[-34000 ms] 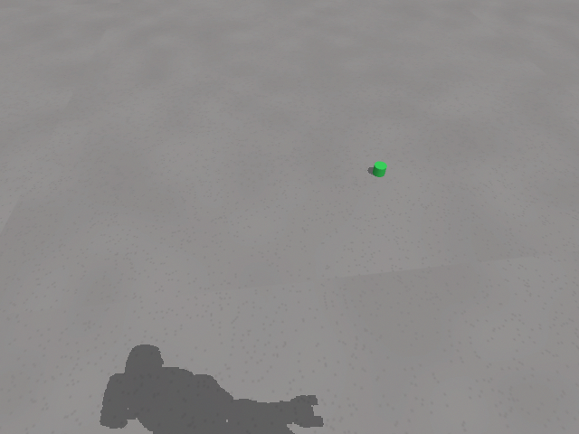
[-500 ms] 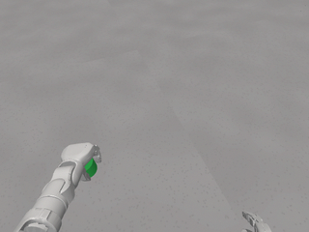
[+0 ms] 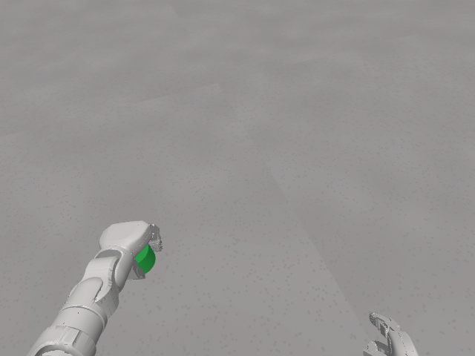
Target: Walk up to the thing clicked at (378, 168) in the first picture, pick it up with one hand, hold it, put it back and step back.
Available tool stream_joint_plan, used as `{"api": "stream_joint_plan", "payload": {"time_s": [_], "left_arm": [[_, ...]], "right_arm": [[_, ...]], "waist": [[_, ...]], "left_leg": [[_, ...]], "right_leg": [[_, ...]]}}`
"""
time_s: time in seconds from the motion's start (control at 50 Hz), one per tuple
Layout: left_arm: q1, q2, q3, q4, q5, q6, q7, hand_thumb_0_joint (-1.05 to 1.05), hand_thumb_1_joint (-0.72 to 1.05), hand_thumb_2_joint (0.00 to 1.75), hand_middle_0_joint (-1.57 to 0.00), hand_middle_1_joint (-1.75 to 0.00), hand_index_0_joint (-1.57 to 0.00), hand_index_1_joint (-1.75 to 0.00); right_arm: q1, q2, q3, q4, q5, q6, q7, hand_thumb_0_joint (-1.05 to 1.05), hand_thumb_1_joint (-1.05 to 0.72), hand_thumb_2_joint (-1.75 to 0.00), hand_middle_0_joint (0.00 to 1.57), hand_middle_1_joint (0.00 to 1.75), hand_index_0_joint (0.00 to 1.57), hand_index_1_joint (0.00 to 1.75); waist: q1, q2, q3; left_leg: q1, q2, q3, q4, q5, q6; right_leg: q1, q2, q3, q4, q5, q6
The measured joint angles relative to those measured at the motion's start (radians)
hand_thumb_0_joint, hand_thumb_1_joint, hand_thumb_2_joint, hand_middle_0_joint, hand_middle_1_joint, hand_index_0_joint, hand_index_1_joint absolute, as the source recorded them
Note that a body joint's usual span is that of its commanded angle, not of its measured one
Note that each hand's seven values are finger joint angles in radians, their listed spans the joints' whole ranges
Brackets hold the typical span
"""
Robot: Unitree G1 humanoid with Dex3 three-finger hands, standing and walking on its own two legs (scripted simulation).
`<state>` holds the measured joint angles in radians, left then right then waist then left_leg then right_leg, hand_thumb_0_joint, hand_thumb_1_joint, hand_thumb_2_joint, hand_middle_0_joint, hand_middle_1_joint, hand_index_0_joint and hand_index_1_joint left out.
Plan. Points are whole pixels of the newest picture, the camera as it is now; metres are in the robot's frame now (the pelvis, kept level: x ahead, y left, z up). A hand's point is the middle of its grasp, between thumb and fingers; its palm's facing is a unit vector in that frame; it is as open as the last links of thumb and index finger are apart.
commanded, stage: hold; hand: left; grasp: from above
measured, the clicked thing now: (136, 256) +0.32 +0.23 -0.07
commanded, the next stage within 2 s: crouch in 0.90 s
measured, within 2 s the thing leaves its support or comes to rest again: neither
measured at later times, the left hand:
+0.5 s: hand (133, 258) +0.29 +0.21 -0.03, palm faces -0.45 -0.06 -0.89, open 7.6 cm
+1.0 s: hand (130, 257) +0.30 +0.22 -0.03, palm faces -0.44 -0.06 -0.89, open 7.6 cm
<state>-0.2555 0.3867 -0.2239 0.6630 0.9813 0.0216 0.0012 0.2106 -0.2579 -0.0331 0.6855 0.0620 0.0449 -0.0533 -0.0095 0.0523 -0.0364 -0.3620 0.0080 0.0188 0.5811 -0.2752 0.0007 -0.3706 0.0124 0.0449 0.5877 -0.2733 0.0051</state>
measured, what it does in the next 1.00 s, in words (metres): stands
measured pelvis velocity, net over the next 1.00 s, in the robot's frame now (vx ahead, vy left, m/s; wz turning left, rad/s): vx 0.01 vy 0.00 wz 0.00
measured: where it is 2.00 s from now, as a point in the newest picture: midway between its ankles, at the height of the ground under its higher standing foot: outside the picture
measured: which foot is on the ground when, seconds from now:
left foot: down 0.00-1.00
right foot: down 0.00-1.00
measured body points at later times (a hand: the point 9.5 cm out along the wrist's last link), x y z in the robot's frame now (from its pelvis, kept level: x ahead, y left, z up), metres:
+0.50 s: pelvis +0.00 +0.00 +0.01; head +0.01 -0.03 +0.46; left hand +0.31 +0.21 +0.02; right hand +0.15 -0.26 -0.11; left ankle +0.01 +0.12 -0.73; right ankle +0.02 -0.12 -0.73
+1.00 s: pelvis +0.01 +0.00 +0.01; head +0.01 -0.02 +0.46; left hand +0.32 +0.22 +0.02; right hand +0.15 -0.25 -0.11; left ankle +0.01 +0.12 -0.73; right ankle +0.02 -0.12 -0.73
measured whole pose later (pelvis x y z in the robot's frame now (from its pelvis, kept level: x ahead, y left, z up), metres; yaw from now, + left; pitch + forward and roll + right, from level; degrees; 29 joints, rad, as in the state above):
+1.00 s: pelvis +0.01 +0.00 +0.01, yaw +0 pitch +1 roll +0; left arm -0.24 0.39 -0.23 0.63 0.98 0.02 -0.03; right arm 0.20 -0.25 -0.03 0.67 0.07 0.07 -0.06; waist 0.00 0.05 -0.01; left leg -0.26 0.00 0.02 0.48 -0.24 0.00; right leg -0.27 0.01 0.05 0.49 -0.24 0.01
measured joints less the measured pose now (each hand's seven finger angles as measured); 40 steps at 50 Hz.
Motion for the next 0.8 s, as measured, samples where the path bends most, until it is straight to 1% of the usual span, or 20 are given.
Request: {"api": "stream_joint_plan", "payload": {"time_s": [0.34, 0.52, 0.8], "left_arm": [[0.020, 0.002, -0.003, -0.046, -0.005, 0.006, -0.026, 0.00, 0.29, 0.34, -0.60, -0.62, -0.85, -0.61], [0.028, 0.008, -0.002, -0.068, -0.009, 0.000, -0.051, 0.00, 0.29, 0.34, -0.60, -0.62, -0.84, -0.61], [0.026, 0.010, -0.004, -0.059, -0.001, -0.008, -0.042, 0.00, 0.28, 0.36, -0.61, -0.62, -0.85, -0.62]], "right_arm": [[-0.018, 0.000, 0.005, -0.008, 0.007, 0.008, -0.005, 0.01, -0.91, -0.89, 0.20, 0.30, 0.20, 0.30], [-0.023, 0.003, 0.008, -0.018, 0.010, 0.013, -0.009, 0.01, -0.90, -0.89, 0.20, 0.30, 0.20, 0.30], [-0.022, 0.006, 0.006, -0.016, 0.012, 0.023, -0.008, 0.01, -0.90, -0.89, 0.20, 0.30, 0.20, 0.30]], "waist": [[0.008, 0.003, 0.014], [0.011, 0.002, 0.020], [0.016, -0.003, 0.028]], "left_leg": [[0.061, 0.001, 0.001, -0.056, 0.023, -0.002], [0.083, 0.000, 0.003, -0.080, 0.032, -0.002], [0.099, -0.004, 0.003, -0.098, 0.038, 0.002]], "right_leg": [[0.056, 0.000, 0.001, -0.048, 0.019, -0.003], [0.078, -0.001, 0.003, -0.070, 0.028, -0.002], [0.095, -0.005, 0.003, -0.092, 0.035, 0.001]]}}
